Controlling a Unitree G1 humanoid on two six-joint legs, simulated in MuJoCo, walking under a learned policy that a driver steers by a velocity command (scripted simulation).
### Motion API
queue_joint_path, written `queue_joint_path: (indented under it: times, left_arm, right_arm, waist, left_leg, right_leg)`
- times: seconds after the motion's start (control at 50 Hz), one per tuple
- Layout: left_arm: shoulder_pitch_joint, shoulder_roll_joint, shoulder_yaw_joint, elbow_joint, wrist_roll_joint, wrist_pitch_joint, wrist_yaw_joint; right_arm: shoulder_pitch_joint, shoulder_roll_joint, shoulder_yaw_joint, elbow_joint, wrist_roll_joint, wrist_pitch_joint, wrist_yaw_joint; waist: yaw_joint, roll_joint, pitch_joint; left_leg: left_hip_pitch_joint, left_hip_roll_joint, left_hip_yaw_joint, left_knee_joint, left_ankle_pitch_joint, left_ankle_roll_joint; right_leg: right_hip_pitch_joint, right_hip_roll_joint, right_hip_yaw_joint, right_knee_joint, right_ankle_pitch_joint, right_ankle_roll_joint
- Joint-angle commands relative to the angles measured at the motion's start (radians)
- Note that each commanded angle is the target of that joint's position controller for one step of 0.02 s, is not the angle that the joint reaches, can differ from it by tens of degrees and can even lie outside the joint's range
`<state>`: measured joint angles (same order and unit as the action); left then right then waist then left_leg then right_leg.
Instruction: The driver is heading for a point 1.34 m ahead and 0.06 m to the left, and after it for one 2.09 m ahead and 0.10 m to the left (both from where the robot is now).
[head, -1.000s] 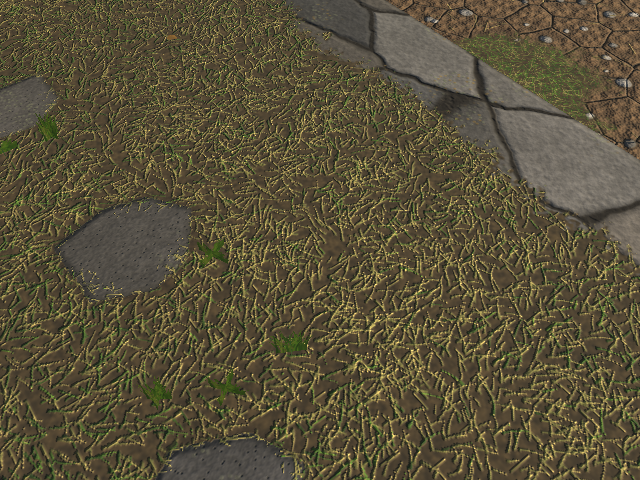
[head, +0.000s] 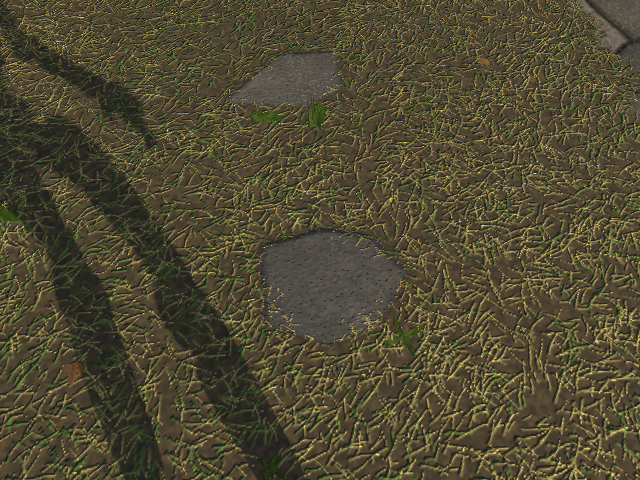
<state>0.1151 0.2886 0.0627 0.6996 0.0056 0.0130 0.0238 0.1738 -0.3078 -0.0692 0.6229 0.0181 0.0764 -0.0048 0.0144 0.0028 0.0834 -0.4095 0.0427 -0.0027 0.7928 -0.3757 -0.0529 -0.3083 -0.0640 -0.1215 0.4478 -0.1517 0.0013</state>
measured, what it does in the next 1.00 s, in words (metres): walks ahead: left foot, then right foot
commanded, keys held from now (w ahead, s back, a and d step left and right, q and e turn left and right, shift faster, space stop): q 0.24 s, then no key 0.24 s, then w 0.32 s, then w+e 0.20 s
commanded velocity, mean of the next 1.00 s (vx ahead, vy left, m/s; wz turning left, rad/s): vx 0.16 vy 0.00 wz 0.24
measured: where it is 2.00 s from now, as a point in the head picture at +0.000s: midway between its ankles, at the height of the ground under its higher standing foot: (290, 365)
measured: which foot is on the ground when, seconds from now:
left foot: up 0.00-0.04, down 0.06-0.54, up 0.56-0.84, down 0.86-1.00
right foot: down 0.00-0.06, up 0.08-0.50, down 0.52-0.86, up 0.88-1.00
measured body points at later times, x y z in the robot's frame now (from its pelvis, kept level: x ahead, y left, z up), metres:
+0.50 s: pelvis +0.02 +0.02 +0.00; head +0.04 +0.04 +0.45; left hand +0.11 +0.33 -0.10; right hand +0.24 -0.20 -0.08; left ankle +0.00 +0.12 -0.74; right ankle +0.05 -0.11 -0.73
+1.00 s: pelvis +0.12 +0.09 +0.01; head +0.13 +0.12 +0.46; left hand +0.15 +0.38 -0.12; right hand +0.27 -0.16 -0.09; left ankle +0.08 +0.18 -0.74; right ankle +0.11 -0.08 -0.65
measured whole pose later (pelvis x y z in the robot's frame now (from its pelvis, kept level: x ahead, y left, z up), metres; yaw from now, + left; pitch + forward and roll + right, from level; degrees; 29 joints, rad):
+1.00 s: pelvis +0.12 +0.09 +0.01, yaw +10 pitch +1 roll -1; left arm 0.33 0.30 0.06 0.77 -0.04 -0.05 -0.01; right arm 0.31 -0.25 -0.05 0.72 0.00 -0.09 0.01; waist 0.00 -0.05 -0.01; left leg -0.18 -0.01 0.06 0.43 -0.27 0.04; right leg -0.46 -0.02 0.08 1.09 -0.32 -0.03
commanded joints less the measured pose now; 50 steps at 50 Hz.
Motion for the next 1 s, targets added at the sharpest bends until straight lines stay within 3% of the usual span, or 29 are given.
queue_joint_path:
  times: [0.02, 0.04, 0.06, 0.08, 0.1, 0.12, 0.14, 0.16, 0.18, 0.3, 0.42, 0.48, 0.5, 0.52, 0.54, 0.56, 0.58, 0.6, 0.62, 0.66, 0.74, 0.8, 0.84, 0.86, 0.88, 0.9, 0.92, 0.94, 1.0]
  left_arm:
    - [-0.049, 0.181, 0.051, -0.057, -0.024, -0.008, 0.002]
    - [-0.016, 0.156, 0.047, -0.039, -0.028, -0.005, 0.001]
    - [0.028, 0.107, 0.037, -0.025, -0.013, -0.002, -0.005]
    - [-0.012, 0.076, 0.022, -0.090, 0.026, -0.005, -0.006]
    - [-0.114, 0.118, 0.038, -0.107, 0.015, -0.011, 0.005]
    - [-0.103, 0.131, 0.045, -0.101, -0.005, -0.010, 0.008]
    - [-0.064, 0.136, 0.052, -0.076, -0.004, -0.007, 0.014]
    - [-0.045, 0.143, 0.057, -0.060, 0.006, -0.004, 0.020]
    - [-0.032, 0.140, 0.058, -0.055, 0.011, -0.005, 0.020]
    - [-0.049, 0.090, 0.036, -0.055, -0.007, -0.010, 0.003]
    - [-0.049, 0.095, 0.028, -0.058, -0.017, -0.015, -0.016]
    - [-0.005, 0.076, 0.023, -0.045, -0.016, -0.026, -0.026]
    - [0.034, 0.060, 0.015, -0.033, -0.006, -0.033, -0.031]
    - [0.059, 0.080, 0.015, -0.028, 0.011, -0.037, -0.030]
    - [0.086, 0.152, 0.025, -0.033, 0.020, -0.036, -0.026]
    - [0.104, 0.180, 0.036, -0.003, 0.016, -0.037, -0.028]
    - [0.094, 0.175, 0.037, -0.016, 0.003, -0.042, -0.027]
    - [0.129, 0.173, 0.037, -0.001, 0.005, -0.046, -0.017]
    - [0.146, 0.177, 0.036, 0.006, -0.003, -0.053, -0.008]
    - [0.161, 0.157, 0.031, 0.014, -0.021, -0.062, 0.002]
    - [0.158, 0.157, 0.035, 0.011, -0.025, -0.058, -0.005]
    - [0.169, 0.181, 0.039, 0.014, -0.040, -0.052, -0.021]
    - [0.176, 0.139, 0.023, 0.018, -0.037, -0.052, -0.029]
    - [0.153, 0.081, 0.003, 0.009, -0.025, -0.060, -0.035]
    - [0.146, -0.007, -0.025, -0.044, -0.019, -0.076, -0.034]
    - [0.126, 0.078, -0.001, -0.059, -0.046, -0.090, -0.021]
    - [0.136, 0.130, 0.018, -0.050, -0.062, -0.093, -0.020]
    - [0.141, 0.131, 0.021, -0.035, -0.060, -0.091, -0.023]
    - [0.140, 0.092, 0.022, -0.011, -0.040, -0.078, -0.035]
  right_arm:
    - [0.078, -0.097, -0.039, -0.057, -0.003, -0.011, 0.013]
    - [0.115, -0.111, -0.048, -0.042, -0.006, -0.012, 0.010]
    - [0.142, -0.177, -0.068, -0.043, -0.008, -0.015, 0.000]
    - [0.121, -0.298, -0.089, -0.080, -0.018, -0.020, -0.014]
    - [0.132, -0.261, -0.078, -0.087, -0.056, -0.044, -0.007]
    - [0.089, -0.231, -0.066, -0.080, -0.056, -0.063, -0.006]
    - [0.028, -0.202, -0.060, -0.082, -0.034, -0.071, -0.009]
    - [-0.006, -0.169, -0.048, -0.088, -0.014, -0.070, -0.014]
    - [-0.019, -0.155, -0.039, -0.091, -0.011, -0.068, -0.020]
    - [0.020, -0.144, -0.032, -0.079, -0.017, -0.057, -0.036]
    - [0.007, -0.149, -0.027, -0.065, -0.026, -0.046, -0.019]
    - [-0.032, -0.120, -0.013, -0.056, -0.014, -0.045, -0.014]
    - [-0.033, -0.092, -0.002, -0.050, -0.009, -0.047, -0.015]
    - [0.002, -0.057, 0.011, -0.037, -0.023, -0.055, -0.014]
    - [0.053, -0.031, 0.018, -0.032, -0.044, -0.063, -0.009]
    - [0.015, -0.059, 0.009, -0.052, -0.030, -0.071, -0.012]
    - [-0.049, -0.124, -0.008, -0.059, -0.024, -0.080, -0.016]
    - [-0.106, -0.139, -0.019, -0.071, -0.012, -0.088, -0.015]
    - [-0.088, -0.136, -0.026, -0.060, -0.006, -0.090, -0.013]
    - [-0.063, -0.091, -0.018, -0.048, -0.003, -0.105, 0.002]
    - [-0.102, -0.007, 0.009, -0.044, -0.005, -0.143, 0.028]
    - [-0.040, -0.039, -0.002, -0.022, 0.005, -0.146, 0.037]
    - [0.091, -0.070, -0.022, 0.021, 0.009, -0.144, 0.026]
    - [0.206, -0.107, -0.037, 0.037, 0.008, -0.146, 0.012]
    - [0.307, -0.234, -0.063, 0.039, -0.017, -0.146, 0.001]
    - [0.336, -0.228, -0.065, 0.055, -0.031, -0.157, 0.009]
    - [0.277, -0.160, -0.040, 0.055, -0.023, -0.170, 0.013]
    - [0.225, -0.111, -0.026, 0.050, -0.019, -0.178, 0.013]
    - [0.150, -0.062, -0.012, 0.054, -0.029, -0.187, 0.010]
  waist:
    - [-0.042, -0.167, -0.197]
    - [-0.049, -0.134, -0.191]
    - [-0.038, 0.052, -0.156]
    - [-0.020, 0.339, -0.116]
    - [-0.097, 0.227, -0.156]
    - [-0.058, 0.180, -0.137]
    - [-0.024, 0.138, -0.123]
    - [-0.014, 0.135, -0.128]
    - [-0.004, 0.144, -0.140]
    - [-0.029, 0.134, -0.180]
    - [-0.053, 0.153, -0.156]
    - [-0.016, 0.134, -0.156]
    - [0.010, 0.112, -0.179]
    - [0.002, 0.062, -0.198]
    - [-0.038, -0.109, -0.210]
    - [-0.031, -0.244, -0.158]
    - [0.016, -0.222, -0.066]
    - [0.046, -0.220, -0.014]
    - [0.039, -0.203, 0.005]
    - [0.031, -0.160, 0.000]
    - [0.047, -0.174, -0.045]
    - [0.008, -0.161, -0.058]
    - [-0.061, -0.117, -0.080]
    - [-0.124, -0.059, -0.126]
    - [-0.146, 0.230, -0.206]
    - [-0.157, 0.225, -0.181]
    - [-0.118, 0.178, -0.080]
    - [-0.091, 0.164, -0.036]
    - [-0.048, 0.121, -0.006]
  left_leg:
    - [0.156, -0.030, 0.066, -0.209, 0.122, 0.058]
    - [0.242, -0.050, 0.054, -0.291, 0.173, 0.091]
    - [0.342, 0.063, -0.142, -0.412, 0.338, 0.155]
    - [0.371, 0.316, -0.522, -0.464, 0.529, 0.339]
    - [0.293, 0.331, -0.547, -0.491, 0.481, 0.413]
    - [0.271, 0.279, -0.455, -0.491, 0.421, 0.366]
    - [0.264, 0.220, -0.386, -0.477, 0.377, 0.305]
    - [0.269, 0.193, -0.354, -0.465, 0.397, 0.273]
    - [0.249, 0.171, -0.329, -0.455, 0.468, 0.269]
    - [0.337, 0.142, -0.320, -0.416, 0.524, 0.273]
    - [0.256, 0.150, -0.380, -0.392, 0.512, 0.294]
    - [0.244, 0.120, -0.392, -0.355, 0.524, 0.267]
    - [0.207, 0.087, -0.378, -0.362, 0.379, 0.231]
    - [0.132, 0.041, -0.345, -0.341, 0.186, 0.174]
    - [0.037, -0.066, -0.232, -0.200, -0.057, 0.117]
    - [-0.033, -0.125, -0.091, -0.145, -0.132, 0.076]
    - [-0.094, -0.097, -0.056, -0.038, -0.129, 0.050]
    - [-0.180, -0.080, -0.059, 0.074, -0.149, 0.044]
    - [-0.243, -0.060, -0.067, 0.159, -0.159, 0.037]
    - [-0.303, -0.021, -0.066, 0.159, -0.079, 0.041]
    - [-0.066, -0.042, 0.029, -0.096, 0.029, 0.044]
    - [0.138, -0.064, 0.062, -0.263, 0.144, 0.060]
    - [0.369, -0.070, 0.049, -0.335, 0.181, 0.078]
    - [0.529, 0.025, -0.065, -0.370, 0.135, 0.105]
    - [0.679, 0.286, -0.447, -0.490, -0.094, 0.216]
    - [0.582, 0.370, -0.684, -0.587, -0.290, 0.312]
    - [0.530, 0.349, -0.605, -0.600, -0.339, 0.297]
    - [0.490, 0.299, -0.493, -0.609, -0.257, 0.264]
    - [0.401, 0.206, -0.219, -0.642, 0.112, 0.201]
  right_leg:
    - [0.113, -0.234, 0.138, -0.066, 0.126, -0.170]
    - [0.053, -0.206, 0.098, 0.003, 0.043, -0.114]
    - [-0.104, -0.123, 0.002, 0.200, -0.132, -0.017]
    - [-0.385, 0.041, -0.028, 0.459, -0.494, 0.076]
    - [-0.388, 0.055, 0.147, 0.643, -0.518, 0.065]
    - [-0.389, 0.039, 0.180, 0.690, -0.427, 0.046]
    - [-0.387, 0.027, 0.188, 0.682, -0.336, 0.042]
    - [-0.383, 0.024, 0.190, 0.676, -0.282, 0.049]
    - [-0.344, 0.036, 0.183, 0.703, -0.242, 0.061]
    - [-0.286, 0.055, 0.178, 0.499, -0.172, 0.090]
    - [-0.101, 0.055, 0.160, 0.292, -0.242, 0.074]
    - [0.013, 0.060, 0.149, 0.071, -0.143, 0.051]
    - [0.125, 0.058, 0.143, -0.081, -0.003, 0.033]
    - [0.242, -0.009, 0.197, -0.092, 0.073, 0.008]
    - [0.309, -0.150, 0.335, -0.087, 0.107, -0.061]
    - [0.209, -0.220, 0.494, -0.167, -0.234, -0.195]
    - [0.172, -0.249, 0.570, -0.255, -0.462, -0.235]
    - [0.174, -0.270, 0.623, -0.296, -0.528, -0.242]
    - [0.201, -0.266, 0.617, -0.300, -0.509, -0.241]
    - [0.271, -0.231, 0.544, -0.292, -0.429, -0.213]
    - [0.176, -0.129, 0.335, -0.275, -0.196, -0.178]
    - [0.072, -0.147, 0.319, -0.233, -0.199, -0.184]
    - [-0.059, -0.120, 0.320, -0.139, -0.205, -0.147]
    - [-0.162, -0.056, 0.267, 0.039, -0.212, -0.093]
    - [-0.379, 0.063, 0.135, 0.418, -0.330, -0.016]
    - [-0.472, 0.075, 0.234, 0.642, -0.420, -0.017]
    - [-0.536, 0.032, 0.283, 0.720, -0.336, -0.040]
    - [-0.541, 0.009, 0.277, 0.728, -0.246, -0.050]
    - [-0.476, -0.026, 0.266, 0.681, -0.062, -0.037]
